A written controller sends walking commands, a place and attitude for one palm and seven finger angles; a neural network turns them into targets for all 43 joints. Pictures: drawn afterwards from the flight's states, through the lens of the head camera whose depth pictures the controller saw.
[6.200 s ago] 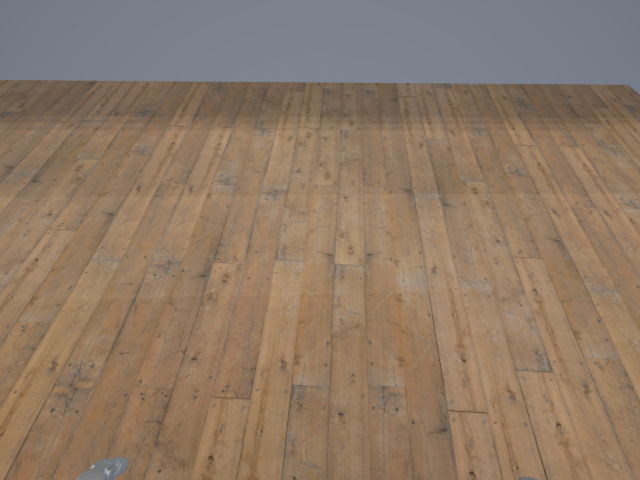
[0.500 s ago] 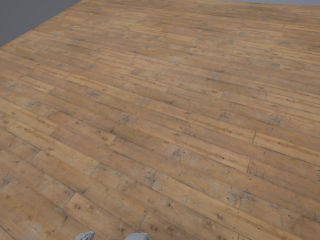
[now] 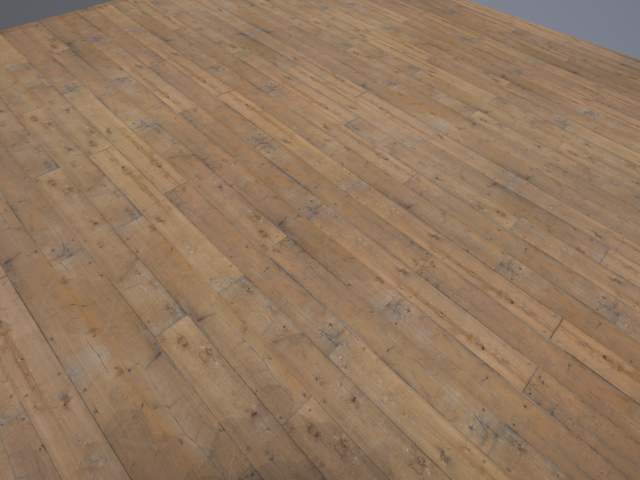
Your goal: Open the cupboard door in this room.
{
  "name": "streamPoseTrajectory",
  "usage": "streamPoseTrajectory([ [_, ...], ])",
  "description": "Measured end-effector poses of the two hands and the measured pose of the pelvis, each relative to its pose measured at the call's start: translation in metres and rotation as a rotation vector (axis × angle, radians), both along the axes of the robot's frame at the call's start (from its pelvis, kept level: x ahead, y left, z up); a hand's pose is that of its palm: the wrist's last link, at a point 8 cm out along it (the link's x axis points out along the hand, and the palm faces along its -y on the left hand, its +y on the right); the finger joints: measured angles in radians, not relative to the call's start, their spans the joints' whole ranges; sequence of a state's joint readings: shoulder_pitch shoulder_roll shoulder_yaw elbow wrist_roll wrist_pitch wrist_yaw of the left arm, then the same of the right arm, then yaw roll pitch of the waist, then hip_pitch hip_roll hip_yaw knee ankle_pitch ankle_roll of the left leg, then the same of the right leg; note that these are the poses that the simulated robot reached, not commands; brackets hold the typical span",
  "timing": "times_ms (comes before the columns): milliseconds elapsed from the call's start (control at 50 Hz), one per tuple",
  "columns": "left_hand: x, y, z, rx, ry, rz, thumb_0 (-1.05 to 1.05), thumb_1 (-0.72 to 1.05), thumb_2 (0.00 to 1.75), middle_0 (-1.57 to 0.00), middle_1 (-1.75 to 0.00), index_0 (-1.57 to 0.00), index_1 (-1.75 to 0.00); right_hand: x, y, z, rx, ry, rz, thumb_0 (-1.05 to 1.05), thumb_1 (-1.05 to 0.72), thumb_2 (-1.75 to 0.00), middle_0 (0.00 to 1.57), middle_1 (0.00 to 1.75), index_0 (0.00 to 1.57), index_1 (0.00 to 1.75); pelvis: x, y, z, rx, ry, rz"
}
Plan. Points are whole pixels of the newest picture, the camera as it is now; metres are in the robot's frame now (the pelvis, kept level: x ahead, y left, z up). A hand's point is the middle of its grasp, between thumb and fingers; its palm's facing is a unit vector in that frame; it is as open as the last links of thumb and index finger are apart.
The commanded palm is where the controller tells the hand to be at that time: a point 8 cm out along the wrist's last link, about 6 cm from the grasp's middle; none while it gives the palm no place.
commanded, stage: turn or walk to find it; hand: left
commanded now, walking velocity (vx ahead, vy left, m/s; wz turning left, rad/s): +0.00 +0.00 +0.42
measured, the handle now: out of the picture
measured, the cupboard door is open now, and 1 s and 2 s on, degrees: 0 0 0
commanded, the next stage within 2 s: none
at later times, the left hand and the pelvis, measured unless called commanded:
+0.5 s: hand out of the picture +0.08 +0.18 -0.13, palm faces +0.18 -0.94 -0.28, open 7.4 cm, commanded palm none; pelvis -0.02 -0.04 +0.00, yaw +11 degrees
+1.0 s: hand out of the picture -0.14 +0.17 -0.18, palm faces +0.49 -0.84 -0.23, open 7.4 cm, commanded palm none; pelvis -0.06 -0.02 +0.00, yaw +26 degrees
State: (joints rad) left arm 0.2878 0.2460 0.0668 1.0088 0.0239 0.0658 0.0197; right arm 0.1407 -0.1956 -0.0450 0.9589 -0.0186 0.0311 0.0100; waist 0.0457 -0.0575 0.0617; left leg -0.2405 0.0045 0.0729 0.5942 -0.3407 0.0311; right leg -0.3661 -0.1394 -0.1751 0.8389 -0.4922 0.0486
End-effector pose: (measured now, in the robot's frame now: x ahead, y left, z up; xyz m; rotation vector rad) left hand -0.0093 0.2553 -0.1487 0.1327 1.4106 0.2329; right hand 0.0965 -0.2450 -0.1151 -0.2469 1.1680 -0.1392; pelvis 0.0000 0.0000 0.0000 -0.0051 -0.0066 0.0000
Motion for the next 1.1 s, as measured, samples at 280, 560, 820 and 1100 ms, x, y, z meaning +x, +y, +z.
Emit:
streamPoseTrajectory([
  [280,0.047,0.018,0.029,0.037,-0.181,0.026,0.0,0.91,0.9,-0.2,-0.3,-0.2,-0.3,-0.015,0.025,0.002,0.034,0.042,0.052,0.0,-0.9,-0.9,0.2,0.3,0.2,0.3,-0.007,0.008,0.015,-0.008,0.005,0.109],
  [560,0.048,-0.045,0.054,0.103,-0.312,0.056,0.0,0.9,0.9,-0.2,-0.3,-0.2,-0.3,-0.06,-0.041,-0.033,0.072,0.207,0.071,0.01,-0.91,-0.9,0.2,0.3,0.2,0.3,-0.021,-0.044,0.007,0.035,-0.005,0.24],
  [820,-0.066,-0.068,0.038,0.067,-0.157,0.278,0.0,0.9,0.9,-0.2,-0.3,-0.2,-0.3,-0.018,-0.04,-0.02,0.02,0.204,0.25,0.01,-0.91,-0.9,0.2,0.3,0.19,0.3,-0.034,-0.049,0.012,0.034,-0.003,0.374],
  [1100,-0.177,-0.032,0.007,0.008,-0.006,0.47,0.01,0.91,0.9,-0.2,-0.3,-0.2,-0.3,0.037,0.065,0.009,-0.002,-0.022,0.483,0.01,-0.91,-0.9,0.2,0.3,0.2,0.3,-0.066,-0.01,0.007,-0.013,-0.009,0.48],
])
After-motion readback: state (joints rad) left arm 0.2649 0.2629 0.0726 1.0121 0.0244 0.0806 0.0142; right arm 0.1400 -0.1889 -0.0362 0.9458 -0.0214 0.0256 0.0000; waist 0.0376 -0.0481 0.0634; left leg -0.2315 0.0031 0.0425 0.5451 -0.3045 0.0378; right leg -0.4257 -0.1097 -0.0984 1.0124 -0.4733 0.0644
